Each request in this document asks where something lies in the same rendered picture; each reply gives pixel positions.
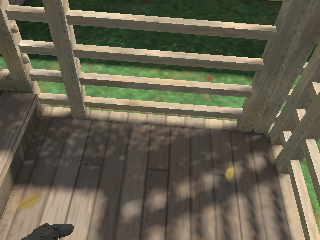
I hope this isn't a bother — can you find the robot left hand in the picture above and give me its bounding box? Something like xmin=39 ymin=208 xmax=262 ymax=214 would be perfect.
xmin=22 ymin=223 xmax=74 ymax=240

